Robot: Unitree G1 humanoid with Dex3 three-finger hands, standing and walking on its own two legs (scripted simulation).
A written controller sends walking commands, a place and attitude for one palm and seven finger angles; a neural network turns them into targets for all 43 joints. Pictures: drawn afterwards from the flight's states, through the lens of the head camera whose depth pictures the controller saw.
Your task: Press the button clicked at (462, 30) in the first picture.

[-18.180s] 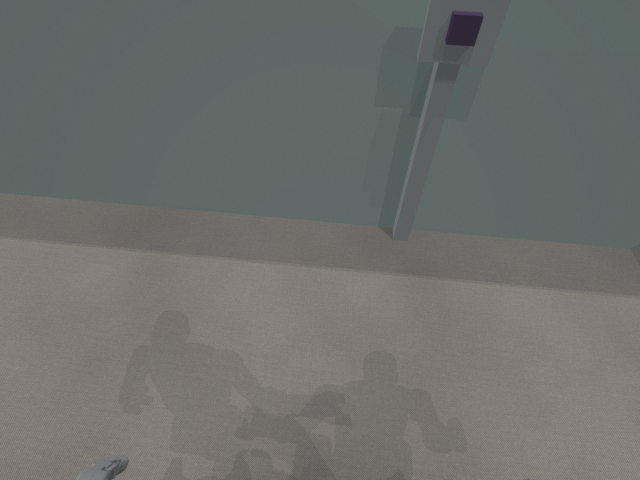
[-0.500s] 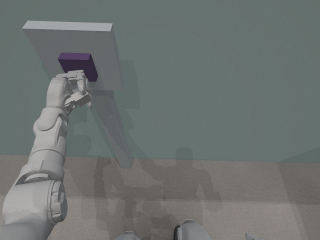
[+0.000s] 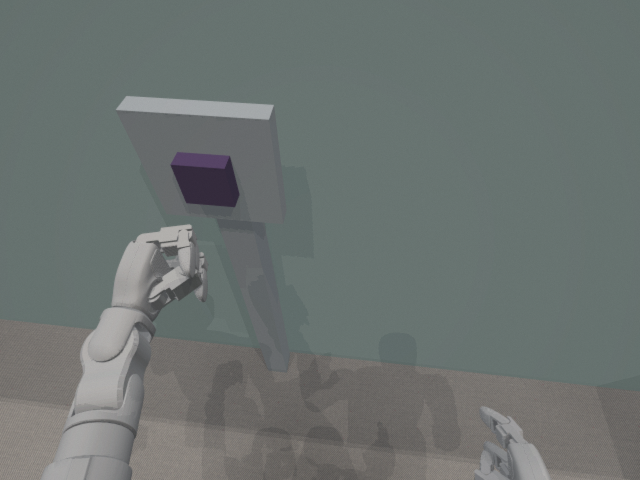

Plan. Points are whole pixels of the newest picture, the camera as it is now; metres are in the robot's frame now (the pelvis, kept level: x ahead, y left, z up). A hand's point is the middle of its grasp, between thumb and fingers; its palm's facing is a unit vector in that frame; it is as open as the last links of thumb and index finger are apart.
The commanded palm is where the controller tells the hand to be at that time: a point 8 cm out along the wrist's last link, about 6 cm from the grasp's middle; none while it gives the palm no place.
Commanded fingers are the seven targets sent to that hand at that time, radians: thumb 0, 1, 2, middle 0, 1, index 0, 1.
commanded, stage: pull the fist back off the button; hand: left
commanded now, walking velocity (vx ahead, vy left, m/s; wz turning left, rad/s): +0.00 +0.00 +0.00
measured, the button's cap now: (207, 178) +0.47 +0.18 +0.11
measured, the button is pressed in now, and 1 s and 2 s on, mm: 0 0 0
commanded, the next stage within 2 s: draw the hand back to the body in 0.08 s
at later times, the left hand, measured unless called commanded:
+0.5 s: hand (174, 297) +0.29 +0.18 +0.11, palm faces -0.05 -1.00 -0.05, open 3.1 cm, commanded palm +0.25 +0.23 +0.12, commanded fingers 0.00 0.90 0.90 -1.30 -1.50 -1.30 -1.50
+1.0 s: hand (92, 353) +0.21 +0.21 +0.15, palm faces +0.31 -0.90 -0.31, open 3.1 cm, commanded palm +0.16 +0.26 +0.17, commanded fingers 0.00 0.90 0.90 -1.30 -1.50 -1.30 -1.50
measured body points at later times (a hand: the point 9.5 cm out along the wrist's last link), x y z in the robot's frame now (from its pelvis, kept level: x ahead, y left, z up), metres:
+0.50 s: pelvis +0.00 -0.01 +0.01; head +0.01 -0.03 +0.46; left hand +0.28 +0.23 +0.12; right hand +0.15 -0.24 -0.09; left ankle -0.04 +0.11 -0.71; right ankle +0.03 -0.12 -0.71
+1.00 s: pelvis -0.01 +0.00 +0.03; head -0.02 -0.03 +0.47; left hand +0.19 +0.26 +0.17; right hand +0.17 -0.22 -0.06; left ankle -0.04 +0.11 -0.71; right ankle +0.03 -0.12 -0.71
